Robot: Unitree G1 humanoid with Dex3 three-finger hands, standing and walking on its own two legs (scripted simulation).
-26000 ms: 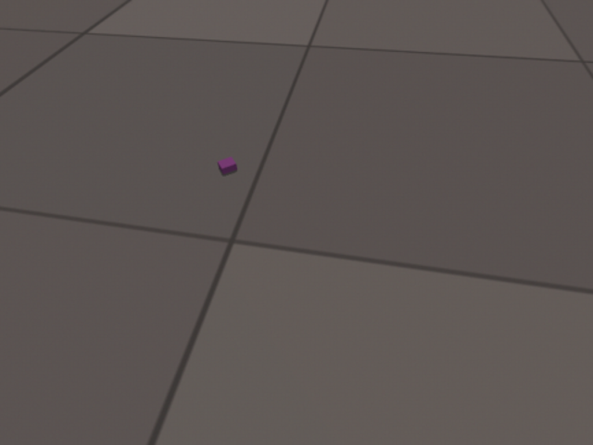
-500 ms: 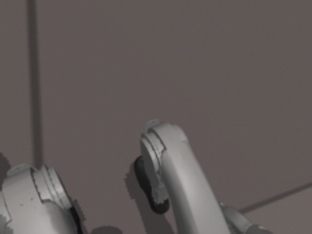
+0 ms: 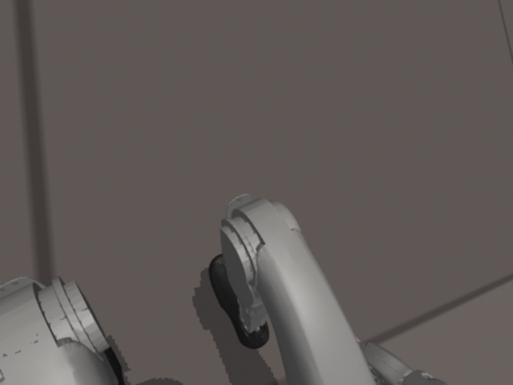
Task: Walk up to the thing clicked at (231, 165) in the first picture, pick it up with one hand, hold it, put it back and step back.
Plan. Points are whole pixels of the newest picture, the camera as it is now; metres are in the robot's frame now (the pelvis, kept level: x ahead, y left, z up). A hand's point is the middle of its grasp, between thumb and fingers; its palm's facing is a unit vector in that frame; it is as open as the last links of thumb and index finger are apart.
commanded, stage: open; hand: left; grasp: from above
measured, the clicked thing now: out of the picture +0.44 +0.35 -0.28
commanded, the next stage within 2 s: withdraw in 0.98 s
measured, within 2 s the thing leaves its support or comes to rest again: neither
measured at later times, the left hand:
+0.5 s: hand out of the picture +0.44 +0.34 -0.25, palm faces -0.35 -0.26 -0.90, open 11.2 cm
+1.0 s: hand out of the picture +0.43 +0.34 -0.25, palm faces -0.36 -0.27 -0.89, open 12.8 cm
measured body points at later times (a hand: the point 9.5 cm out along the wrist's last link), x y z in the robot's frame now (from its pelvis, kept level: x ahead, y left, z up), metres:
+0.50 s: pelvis +0.00 +0.00 +0.00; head +0.27 +0.14 +0.33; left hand +0.45 +0.35 -0.20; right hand +0.04 -0.24 -0.04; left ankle +0.06 +0.13 -0.27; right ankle +0.12 -0.13 -0.26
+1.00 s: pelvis -0.01 +0.00 +0.01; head +0.28 +0.14 +0.33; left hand +0.45 +0.35 -0.20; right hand +0.04 -0.24 -0.03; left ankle +0.06 +0.13 -0.27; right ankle +0.12 -0.13 -0.26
